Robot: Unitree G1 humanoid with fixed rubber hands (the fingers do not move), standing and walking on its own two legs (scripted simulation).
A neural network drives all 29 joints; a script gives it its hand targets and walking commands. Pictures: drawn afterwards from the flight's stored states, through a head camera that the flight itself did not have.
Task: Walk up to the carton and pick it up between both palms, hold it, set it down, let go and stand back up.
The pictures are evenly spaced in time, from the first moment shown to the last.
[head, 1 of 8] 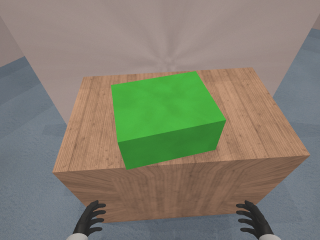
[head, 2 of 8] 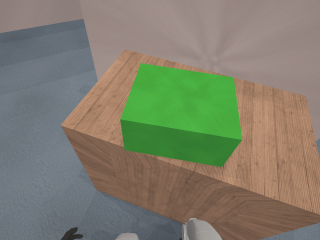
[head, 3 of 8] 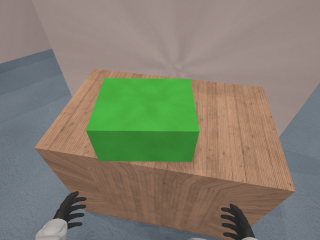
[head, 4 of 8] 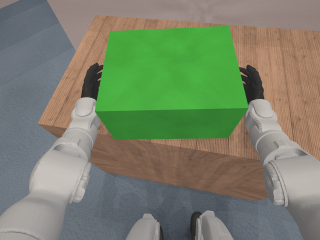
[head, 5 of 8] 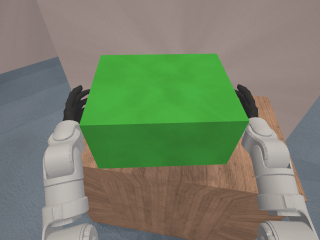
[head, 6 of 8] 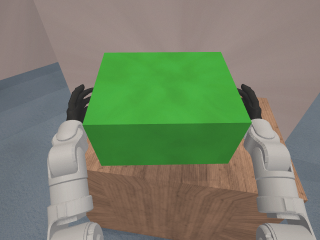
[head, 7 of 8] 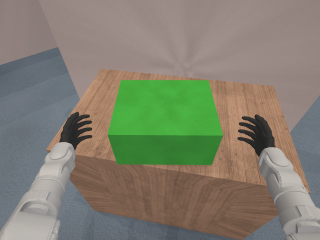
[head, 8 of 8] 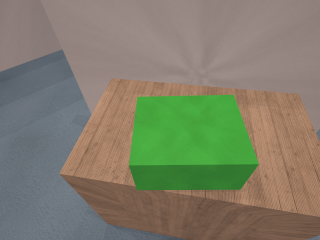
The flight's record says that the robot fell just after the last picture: no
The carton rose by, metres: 0.21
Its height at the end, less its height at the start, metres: +0.00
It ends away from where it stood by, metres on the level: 0.02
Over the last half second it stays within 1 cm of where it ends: yes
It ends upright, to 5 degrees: yes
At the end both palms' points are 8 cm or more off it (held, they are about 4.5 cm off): yes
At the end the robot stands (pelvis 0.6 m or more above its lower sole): yes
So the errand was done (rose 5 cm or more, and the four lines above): yes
